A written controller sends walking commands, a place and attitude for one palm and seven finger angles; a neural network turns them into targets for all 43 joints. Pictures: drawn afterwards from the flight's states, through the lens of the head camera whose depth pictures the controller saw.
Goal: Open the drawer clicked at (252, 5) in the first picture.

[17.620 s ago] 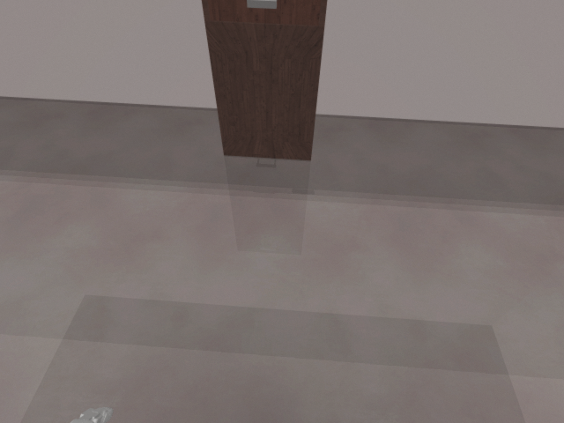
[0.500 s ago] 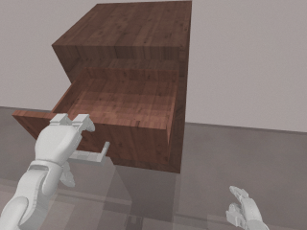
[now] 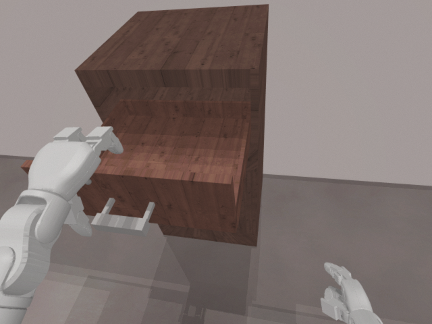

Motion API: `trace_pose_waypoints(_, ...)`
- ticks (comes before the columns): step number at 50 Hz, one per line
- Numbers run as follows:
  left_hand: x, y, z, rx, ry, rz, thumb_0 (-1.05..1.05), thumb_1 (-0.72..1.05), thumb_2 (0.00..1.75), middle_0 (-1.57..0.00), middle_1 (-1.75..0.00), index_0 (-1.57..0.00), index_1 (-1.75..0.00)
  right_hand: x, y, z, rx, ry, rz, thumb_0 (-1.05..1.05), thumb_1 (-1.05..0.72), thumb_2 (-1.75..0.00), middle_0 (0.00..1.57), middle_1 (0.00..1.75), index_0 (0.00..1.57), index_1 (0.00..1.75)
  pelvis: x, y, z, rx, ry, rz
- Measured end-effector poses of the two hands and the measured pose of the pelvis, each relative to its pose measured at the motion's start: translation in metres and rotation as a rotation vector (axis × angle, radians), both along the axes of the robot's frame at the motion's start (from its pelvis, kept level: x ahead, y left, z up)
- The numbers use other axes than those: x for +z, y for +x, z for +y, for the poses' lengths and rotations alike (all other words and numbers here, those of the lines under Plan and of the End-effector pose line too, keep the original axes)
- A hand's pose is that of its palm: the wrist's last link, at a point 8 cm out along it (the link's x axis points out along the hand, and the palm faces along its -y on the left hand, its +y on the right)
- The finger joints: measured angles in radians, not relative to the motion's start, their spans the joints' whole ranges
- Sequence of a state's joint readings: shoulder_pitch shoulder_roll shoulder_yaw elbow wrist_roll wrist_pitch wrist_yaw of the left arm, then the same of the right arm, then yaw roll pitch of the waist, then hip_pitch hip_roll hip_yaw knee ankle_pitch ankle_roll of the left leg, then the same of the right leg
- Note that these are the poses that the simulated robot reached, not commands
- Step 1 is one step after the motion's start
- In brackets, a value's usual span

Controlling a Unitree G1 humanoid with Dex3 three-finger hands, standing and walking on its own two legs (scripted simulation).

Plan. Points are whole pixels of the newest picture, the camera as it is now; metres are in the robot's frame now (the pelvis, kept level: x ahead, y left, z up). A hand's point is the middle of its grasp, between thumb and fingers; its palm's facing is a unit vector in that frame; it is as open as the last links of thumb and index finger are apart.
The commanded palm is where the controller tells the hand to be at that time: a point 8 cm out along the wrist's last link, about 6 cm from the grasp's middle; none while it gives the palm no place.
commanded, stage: lift the hand off the handle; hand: left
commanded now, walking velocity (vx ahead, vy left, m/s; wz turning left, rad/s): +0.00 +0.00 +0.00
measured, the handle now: (125, 214) +0.30 +0.25 +0.02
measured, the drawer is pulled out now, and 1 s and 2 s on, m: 0.30 0.30 0.30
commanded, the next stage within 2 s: draw the hand back to the body in 0.10 s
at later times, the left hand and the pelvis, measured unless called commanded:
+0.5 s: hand (77, 196) +0.25 +0.26 +0.16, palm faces +0.11 -0.04 -0.99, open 13.9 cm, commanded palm +0.21 +0.25 +0.22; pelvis +0.00 +0.00 +0.00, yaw +0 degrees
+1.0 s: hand (71, 197) +0.22 +0.23 +0.20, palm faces +0.42 -0.82 -0.40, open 13.5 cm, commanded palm +0.17 +0.26 +0.22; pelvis +0.00 +0.00 +0.00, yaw -1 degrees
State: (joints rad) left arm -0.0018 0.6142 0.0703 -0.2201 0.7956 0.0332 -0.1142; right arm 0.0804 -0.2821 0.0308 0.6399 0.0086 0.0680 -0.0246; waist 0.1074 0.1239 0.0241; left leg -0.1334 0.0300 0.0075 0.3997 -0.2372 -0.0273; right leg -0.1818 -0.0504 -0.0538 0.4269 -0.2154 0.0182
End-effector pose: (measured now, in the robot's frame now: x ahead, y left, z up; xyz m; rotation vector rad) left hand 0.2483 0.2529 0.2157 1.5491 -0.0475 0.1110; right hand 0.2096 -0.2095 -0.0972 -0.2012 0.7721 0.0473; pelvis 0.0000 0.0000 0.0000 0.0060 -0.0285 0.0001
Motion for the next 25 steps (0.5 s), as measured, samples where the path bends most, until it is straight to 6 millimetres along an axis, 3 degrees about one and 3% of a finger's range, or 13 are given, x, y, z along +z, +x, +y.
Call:
trace_pose_waypoints(5,0.009,-0.001,-0.003,-0.017,-0.012,-0.015,0.00,-0.49,0.30,-0.32,-1.20,-0.32,-1.20,0.001,-0.001,-0.003,-0.004,0.003,-0.007,0.01,-0.91,-0.90,0.20,0.30,0.20,0.30,0.000,-0.001,0.001,0.000,0.000,0.002)
trace_pose_waypoints(13,-0.003,-0.002,-0.006,-0.038,-0.017,0.023,0.00,-0.49,0.30,-0.32,-1.20,-0.32,-1.20,0.001,-0.005,-0.002,0.004,0.001,-0.006,0.01,-0.91,-0.90,0.20,0.30,0.20,0.30,-0.001,-0.004,0.001,-0.002,0.001,0.007)
trace_pose_waypoints(25,0.000,-0.030,0.004,0.002,-0.021,-0.012,0.00,-0.49,0.30,-0.32,-1.20,-0.32,-1.20,0.001,-0.004,0.005,0.021,0.010,-0.009,0.01,-0.91,-0.90,0.20,0.30,0.20,0.30,-0.001,-0.005,0.003,0.001,-0.001,-0.001)
